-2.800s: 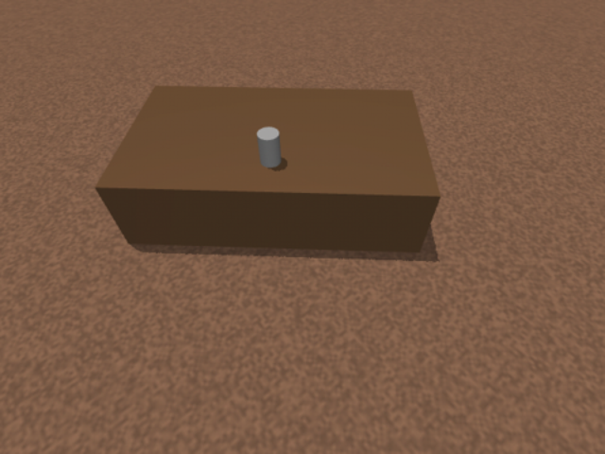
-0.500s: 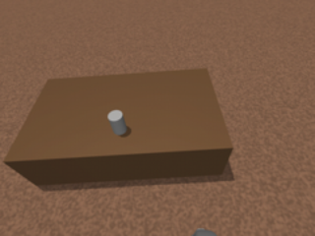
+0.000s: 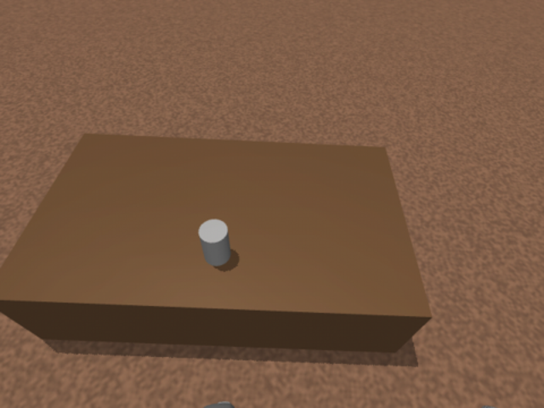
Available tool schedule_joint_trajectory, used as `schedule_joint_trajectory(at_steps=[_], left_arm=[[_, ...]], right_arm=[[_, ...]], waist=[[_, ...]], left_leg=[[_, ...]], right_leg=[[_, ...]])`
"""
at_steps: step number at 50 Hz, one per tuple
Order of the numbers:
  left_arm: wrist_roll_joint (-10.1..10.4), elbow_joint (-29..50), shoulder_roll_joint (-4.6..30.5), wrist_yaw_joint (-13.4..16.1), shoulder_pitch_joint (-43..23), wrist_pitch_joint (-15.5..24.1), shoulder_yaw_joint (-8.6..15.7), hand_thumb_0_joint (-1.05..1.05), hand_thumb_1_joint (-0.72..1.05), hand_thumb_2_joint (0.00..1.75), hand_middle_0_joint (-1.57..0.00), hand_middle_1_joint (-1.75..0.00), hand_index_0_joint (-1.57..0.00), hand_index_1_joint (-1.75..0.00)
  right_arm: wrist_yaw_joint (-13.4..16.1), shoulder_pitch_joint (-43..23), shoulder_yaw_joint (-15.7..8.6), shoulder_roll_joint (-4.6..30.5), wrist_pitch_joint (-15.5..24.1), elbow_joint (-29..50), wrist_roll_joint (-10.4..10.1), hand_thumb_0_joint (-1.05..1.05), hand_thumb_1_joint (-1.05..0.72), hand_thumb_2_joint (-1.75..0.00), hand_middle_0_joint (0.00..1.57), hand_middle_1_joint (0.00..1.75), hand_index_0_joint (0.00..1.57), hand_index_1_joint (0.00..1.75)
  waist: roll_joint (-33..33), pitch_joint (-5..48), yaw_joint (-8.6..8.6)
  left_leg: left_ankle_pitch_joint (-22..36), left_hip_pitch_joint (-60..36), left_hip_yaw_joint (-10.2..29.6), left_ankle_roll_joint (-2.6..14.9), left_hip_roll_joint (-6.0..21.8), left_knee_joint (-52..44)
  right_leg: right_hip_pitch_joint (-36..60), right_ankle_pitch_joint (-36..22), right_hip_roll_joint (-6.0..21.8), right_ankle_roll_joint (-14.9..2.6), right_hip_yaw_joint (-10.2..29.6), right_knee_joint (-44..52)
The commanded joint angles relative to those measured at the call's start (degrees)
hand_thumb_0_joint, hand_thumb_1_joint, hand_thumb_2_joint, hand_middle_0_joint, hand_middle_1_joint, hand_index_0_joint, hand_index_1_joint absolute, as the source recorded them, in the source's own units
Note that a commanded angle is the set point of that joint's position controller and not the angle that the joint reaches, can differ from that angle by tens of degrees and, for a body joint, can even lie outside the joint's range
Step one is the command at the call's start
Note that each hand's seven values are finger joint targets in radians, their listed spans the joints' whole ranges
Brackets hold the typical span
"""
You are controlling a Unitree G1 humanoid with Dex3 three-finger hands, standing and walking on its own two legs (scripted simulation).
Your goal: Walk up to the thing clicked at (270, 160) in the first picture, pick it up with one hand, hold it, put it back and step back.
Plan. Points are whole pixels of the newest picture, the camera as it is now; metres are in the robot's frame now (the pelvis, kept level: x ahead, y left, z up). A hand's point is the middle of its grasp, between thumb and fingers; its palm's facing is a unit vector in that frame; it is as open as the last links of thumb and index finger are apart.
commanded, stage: walk up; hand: left
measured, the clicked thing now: (215, 243) +0.60 +0.19 -0.36
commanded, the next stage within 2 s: stand in 1.60 s
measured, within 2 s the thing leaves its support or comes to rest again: neither
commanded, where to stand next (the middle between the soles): +0.12 -0.01 m, yaw -1 degrees
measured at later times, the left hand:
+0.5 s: hand (123, 393) +0.17 +0.26 -0.14, palm faces -0.11 -0.92 -0.37, open 7.3 cm
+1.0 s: hand (125, 405) +0.16 +0.25 -0.13, palm faces -0.04 -0.95 -0.30, open 7.4 cm
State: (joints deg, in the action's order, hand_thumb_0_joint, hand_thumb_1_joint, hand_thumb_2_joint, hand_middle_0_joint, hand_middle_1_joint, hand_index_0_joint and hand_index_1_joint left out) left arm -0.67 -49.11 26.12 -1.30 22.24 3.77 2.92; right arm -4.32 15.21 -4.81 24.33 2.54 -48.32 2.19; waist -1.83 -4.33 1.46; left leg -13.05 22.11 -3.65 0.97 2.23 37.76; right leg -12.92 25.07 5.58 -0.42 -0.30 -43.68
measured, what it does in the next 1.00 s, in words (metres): steps on the spot: right foot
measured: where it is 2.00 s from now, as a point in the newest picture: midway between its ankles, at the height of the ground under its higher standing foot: outside the picture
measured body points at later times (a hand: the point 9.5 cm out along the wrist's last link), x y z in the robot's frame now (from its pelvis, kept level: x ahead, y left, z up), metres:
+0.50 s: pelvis +0.06 +0.01 +0.00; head +0.11 -0.01 +0.45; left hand +0.18 +0.31 -0.11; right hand +0.13 -0.30 -0.13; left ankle +0.07 +0.12 -0.71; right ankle +0.12 -0.10 -0.72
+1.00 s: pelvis +0.07 +0.00 +0.02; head +0.08 +0.01 +0.47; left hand +0.16 +0.30 -0.11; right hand +0.12 -0.32 -0.10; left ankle +0.08 +0.12 -0.72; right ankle +0.12 -0.10 -0.72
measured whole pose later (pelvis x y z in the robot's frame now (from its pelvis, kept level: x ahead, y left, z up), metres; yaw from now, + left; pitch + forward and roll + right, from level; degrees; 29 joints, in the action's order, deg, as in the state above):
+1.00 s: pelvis +0.07 +0.00 +0.02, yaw -2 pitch -3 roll +1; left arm -0.7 -62.4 20.4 -2.5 6.0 -1.1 1.4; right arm 0.1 9.0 -0.1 22.2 2.4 -62.7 1.2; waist -1.4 -3.4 0.2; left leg -12.0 8.7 -3.4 -0.3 1.2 23.2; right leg -13.2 7.2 -0.6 -1.7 -1.5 -22.9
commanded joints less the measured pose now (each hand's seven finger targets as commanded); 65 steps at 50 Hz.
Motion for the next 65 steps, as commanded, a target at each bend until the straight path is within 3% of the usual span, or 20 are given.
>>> schedule_joint_trajectory(at_steps=[1, 3, 5, 10, 13, 17, 19, 20, 21, 22, 23, 24, 25, 27, 29, 32, 34, 38, 57, 65], left_arm=[[0.2, 4.1, 12.0, 2.1, 1.1, 0.6, 2.2, 0.00, 0.90, 0.90, -0.20, -0.30, -0.20, -0.30], [1.1, 2.8, 11.0, 1.6, 0.0, 0.5, 2.3, 0.00, 0.90, 0.90, -0.20, -0.30, -0.20, -0.30], [1.4, 1.7, 9.2, 1.2, 2.0, -0.1, 2.2, 0.00, 0.90, 0.90, -0.20, -0.30, -0.20, -0.30], [1.3, 1.7, 6.2, 1.6, -2.1, -1.6, 1.5, 0.00, 0.90, 0.90, -0.20, -0.30, -0.20, -0.30], [1.2, 2.1, 5.4, 1.7, -6.7, -2.0, 1.3, 0.00, 0.90, 0.90, -0.20, -0.30, -0.20, -0.30], [0.9, 1.1, 5.3, 1.7, -9.0, -2.7, 1.3, 0.00, 0.90, 0.90, -0.20, -0.30, -0.20, -0.30], [0.3, 0.1, 5.3, 1.7, -8.1, -2.7, 1.4, 0.00, 0.90, 0.90, -0.20, -0.30, -0.20, -0.30], [-0.1, -0.3, 6.7, 1.7, -8.0, -2.2, 1.7, 0.00, 0.90, 0.90, -0.20, -0.30, -0.20, -0.30], [-0.5, -0.4, 10.3, 1.8, -7.9, -1.8, 2.7, 0.00, 0.90, 0.90, -0.20, -0.30, -0.20, -0.30], [-0.3, 0.7, 10.9, 1.8, -10.3, -1.6, 2.8, 0.00, 0.90, 0.90, -0.20, -0.30, -0.20, -0.30], [0.3, 1.0, 10.9, 1.8, -14.5, -2.0, 2.0, 0.00, 0.90, 0.90, -0.20, -0.30, -0.20, -0.30], [0.2, 1.0, 9.9, 1.6, -15.7, -2.3, 1.7, 0.00, 0.90, 0.90, -0.20, -0.30, -0.20, -0.30], [0.1, 0.8, 8.5, 1.5, -16.3, -2.7, 1.2, 0.00, 0.90, 0.90, -0.20, -0.30, -0.20, -0.30], [0.0, 1.0, 8.0, 1.5, -18.8, -3.1, 1.1, 0.00, 0.90, 0.90, -0.20, -0.30, -0.20, -0.30], [0.1, -0.1, 7.2, 1.3, -18.8, -3.5, 1.3, 0.00, 0.90, 0.90, -0.20, -0.30, -0.20, -0.30], [-0.1, -2.1, 7.0, 0.5, -18.6, -3.9, 1.3, 0.00, 0.90, 0.90, -0.20, -0.30, -0.20, -0.30], [-0.1, -3.0, 6.6, 0.2, -20.6, -3.9, 1.2, 0.00, 0.90, 0.90, -0.20, -0.30, -0.20, -0.30], [0.0, -5.5, 6.0, -0.1, -20.1, -3.5, 1.0, 0.00, 0.90, 0.90, -0.20, -0.30, -0.20, -0.30], [0.3, -10.9, 6.2, 0.0, -19.8, -3.3, 0.8, 0.00, 0.90, 0.90, -0.20, -0.30, -0.20, -0.30], [0.4, -11.9, 5.4, 0.3, -19.0, -3.3, 0.7, 0.00, 0.90, 0.90, -0.20, -0.30, -0.20, -0.30]], right_arm=[[2.1, 7.9, -5.4, 19.1, 1.6, 3.5, -2.2, 0.00, -0.90, -0.90, 0.20, 0.30, 0.20, 0.30], [2.8, 5.2, -3.3, 14.4, 2.0, 4.1, -2.1, 0.00, -0.90, -0.90, 0.20, 0.30, 0.20, 0.30], [3.3, 5.8, -2.6, 13.1, 2.8, 3.9, -2.4, 0.00, -0.90, -0.90, 0.20, 0.30, 0.20, 0.30], [5.0, 3.5, -1.4, 11.2, 2.6, 4.6, -2.1, 0.00, -0.90, -0.90, 0.20, 0.30, 0.20, 0.30], [5.5, 3.6, -1.3, 11.5, 2.2, 4.0, -1.9, 0.00, -0.90, -0.90, 0.20, 0.30, 0.20, 0.30], [5.9, 1.8, -1.2, 11.6, 1.0, 3.7, -2.3, 0.00, -0.90, -0.90, 0.20, 0.30, 0.20, 0.30], [5.8, -0.8, -1.0, 11.8, 0.5, 3.7, -2.9, 0.00, -0.90, -0.90, 0.20, 0.30, 0.20, 0.30], [5.7, -0.8, -0.4, 10.4, 0.3, 3.5, -3.1, 0.00, -0.90, -0.90, 0.20, 0.30, 0.20, 0.30], [5.7, -0.1, 0.3, 8.3, 0.3, 3.5, -3.4, 0.00, -0.90, -0.90, 0.20, 0.30, 0.20, 0.30], [5.8, 1.3, 1.1, 6.4, 0.3, 3.0, -3.7, 0.00, -0.90, -0.90, 0.20, 0.30, 0.20, 0.30], [6.2, 1.0, 0.9, 7.3, -0.3, 1.3, -3.3, 0.00, -0.90, -0.90, 0.20, 0.30, 0.20, 0.30], [6.4, 1.0, 0.7, 7.8, -0.4, -0.5, -3.0, 0.00, -0.90, -0.90, 0.20, 0.30, 0.20, 0.30], [6.1, 0.5, 0.7, 8.0, -0.3, -1.6, -2.9, 0.00, -0.90, -0.90, 0.20, 0.30, 0.20, 0.30], [5.7, 0.7, 0.4, 9.3, 0.0, -3.5, -2.7, 0.00, -0.90, -0.90, 0.20, 0.30, 0.20, 0.30], [5.7, -1.9, 0.4, 10.4, 0.4, -4.1, -2.2, 0.00, -0.90, -0.90, 0.20, 0.30, 0.20, 0.30], [5.3, -6.2, 1.5, 9.9, 0.7, -5.2, -1.5, 0.00, -0.90, -0.90, 0.20, 0.30, 0.20, 0.30], [5.1, -6.4, 1.8, 9.2, 0.8, -6.8, -1.2, 0.00, -0.90, -0.90, 0.20, 0.30, 0.20, 0.30], [4.9, -8.4, 2.1, 9.5, 1.4, -8.5, -1.0, 0.00, -0.90, -0.90, 0.20, 0.30, 0.20, 0.30], [5.3, -9.5, 2.4, 9.3, 0.8, -12.3, -1.6, 0.00, -0.90, -0.90, 0.20, 0.30, 0.20, 0.30], [5.6, -11.1, 2.2, 9.2, 0.8, -12.8, -1.6, 0.00, -0.90, -0.90, 0.20, 0.30, 0.20, 0.30]], waist=[[13.0, 2.7, -4.44], [8.6, -0.6, -2.80], [10.2, 1.3, -1.78], [9.7, 1.8, -1.30], [9.9, 2.7, -2.23], [9.5, 5.5, -2.46], [6.6, 7.6, -0.53], [3.5, 8.4, 0.18], [-4.3, 10.5, 0.01], [-8.4, 12.0, -0.82], [-9.6, 11.1, -1.60], [-9.6, 9.7, -1.83], [-9.0, 8.2, -2.52], [-7.3, 7.8, -3.52], [-4.3, 8.1, -1.99], [-3.4, 5.0, -0.43], [-0.5, 2.5, -0.92], [3.2, 3.2, -0.37], [0.3, 5.0, -1.25], [0.8, 6.6, -1.06]], left_leg=[[-8.2, -17.0, 36.6, 13.95, 22.2, -21.3], [8.4, -13.4, 22.4, 7.81, 15.1, -20.3], [27.5, -15.3, 14.5, 5.42, 12.5, -17.3], [43.3, -13.2, 6.4, 9.59, 12.5, -14.8], [44.9, -12.0, 4.8, 7.37, 11.3, -12.5], [39.9, -12.4, 6.4, 7.09, 11.9, -8.9], [32.0, -11.1, 6.7, 7.82, 11.8, -4.4], [25.5, -8.8, 6.4, 5.58, 9.9, -1.6], [14.6, -5.1, 4.4, 2.75, 6.6, 3.4], [-2.5, -3.4, 2.1, 0.44, 1.7, 6.9], [-15.4, -5.5, 2.3, 0.03, -1.0, 4.9], [-18.0, -9.4, 2.8, 0.20, -0.8, 3.0], [-16.2, -12.1, 3.6, 0.45, -1.0, -0.5], [-2.2, -13.0, 4.0, 0.74, 0.8, -6.8], [0.3, -12.5, 8.2, 2.07, 4.2, -11.2], [-10.9, -5.8, 9.0, 2.61, 5.5, -14.3], [-11.0, -6.9, 8.1, 1.63, 4.4, -16.9], [-8.1, -6.4, 9.2, 1.80, 6.1, -20.3], [0.4, -13.7, 7.1, 0.99, 5.5, -20.6], [6.2, -14.2, 7.4, 0.92, 6.7, -21.8]], right_leg=[[-24.6, 6.0, -3.0, -2.90, 3.6, -23.8], [-21.3, -1.0, -2.5, -2.46, 8.0, -20.8], [-19.0, -5.3, -2.0, -1.86, 6.3, -18.0], [-15.0, -9.2, -3.0, -0.16, 3.8, -10.1], [-10.7, -11.8, -3.4, -0.80, 1.3, -3.2], [-5.8, -11.3, -4.4, -1.46, -0.7, 2.4], [0.0, -14.2, -4.1, -2.70, -0.2, 10.8], [4.2, -21.9, -2.7, -3.80, 2.6, 15.6], [8.2, -33.6, 3.9, -6.19, 10.9, 16.1], [9.3, -39.3, 10.3, -10.74, 18.2, 17.4], [4.4, -38.4, 13.5, -15.38, 20.4, 16.8], [-1.0, -34.9, 13.2, -14.46, 19.9, 17.6], [-5.3, -30.5, 10.8, -12.30, 16.8, 18.9], [-4.5, -25.3, 6.1, -7.29, 11.2, 17.0], [-3.6, -19.9, 2.1, -4.32, 8.8, 15.8], [-1.0, -3.7, 2.2, -3.88, 10.1, 21.5], [-3.3, -0.7, 2.5, -3.91, 11.2, 23.1], [1.5, -8.2, 1.2, -3.38, 8.7, 23.4], [1.5, -13.0, 1.8, -1.97, 8.3, 28.1], [5.1, -22.6, 1.6, -1.42, 6.6, 26.3]])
